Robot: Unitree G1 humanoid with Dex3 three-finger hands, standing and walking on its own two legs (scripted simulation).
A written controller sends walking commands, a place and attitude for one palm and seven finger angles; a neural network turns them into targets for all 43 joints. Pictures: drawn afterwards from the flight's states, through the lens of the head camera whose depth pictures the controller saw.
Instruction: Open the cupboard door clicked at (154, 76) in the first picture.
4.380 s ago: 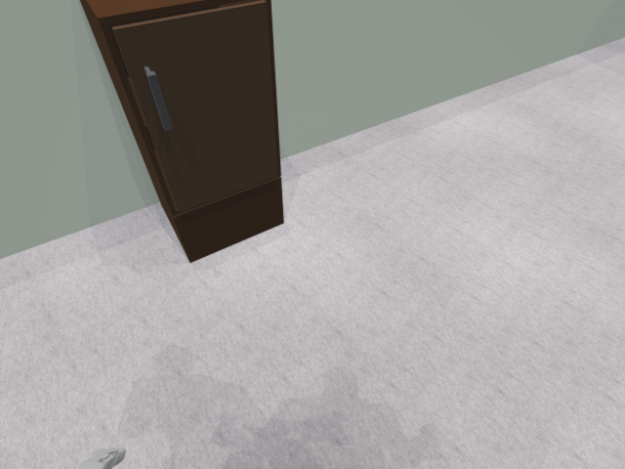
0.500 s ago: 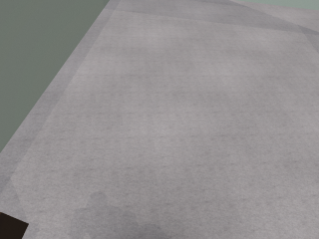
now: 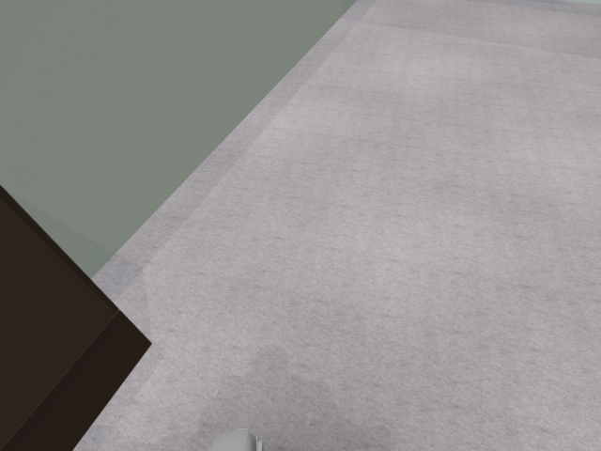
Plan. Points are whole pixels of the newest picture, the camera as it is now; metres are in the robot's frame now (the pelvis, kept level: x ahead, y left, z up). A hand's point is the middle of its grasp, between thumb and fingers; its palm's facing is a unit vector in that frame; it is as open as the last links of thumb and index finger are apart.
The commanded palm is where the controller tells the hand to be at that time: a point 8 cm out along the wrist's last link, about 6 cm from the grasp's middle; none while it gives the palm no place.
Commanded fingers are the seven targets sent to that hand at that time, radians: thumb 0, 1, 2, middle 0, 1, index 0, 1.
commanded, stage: turn to face it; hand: left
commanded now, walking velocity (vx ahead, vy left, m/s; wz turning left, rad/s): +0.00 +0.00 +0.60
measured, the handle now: out of the picture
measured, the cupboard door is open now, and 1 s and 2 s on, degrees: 0 0 0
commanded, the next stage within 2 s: take the last steps up to it in 1.68 s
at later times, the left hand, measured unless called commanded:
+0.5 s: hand out of the picture +0.03 +0.25 -0.15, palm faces +0.32 -0.89 -0.31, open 7.4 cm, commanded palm none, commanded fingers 0.00 0.90 0.90 -0.20 -0.30 -0.20 -0.30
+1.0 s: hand out of the picture -0.09 +0.20 -0.19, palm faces +0.62 -0.75 -0.25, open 7.4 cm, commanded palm none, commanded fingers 0.00 0.90 0.90 -0.20 -0.30 -0.20 -0.30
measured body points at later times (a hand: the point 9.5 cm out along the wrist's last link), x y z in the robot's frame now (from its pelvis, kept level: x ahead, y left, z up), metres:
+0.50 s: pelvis +0.00 +0.01 -0.01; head +0.04 +0.00 +0.44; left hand +0.01 +0.30 -0.13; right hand +0.17 -0.21 -0.15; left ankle -0.01 +0.15 -0.74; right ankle +0.04 -0.12 -0.72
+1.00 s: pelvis +0.00 +0.01 -0.02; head +0.02 +0.04 +0.43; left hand -0.12 +0.24 -0.17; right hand +0.24 -0.15 -0.15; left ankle -0.06 +0.10 -0.74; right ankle +0.04 -0.11 -0.73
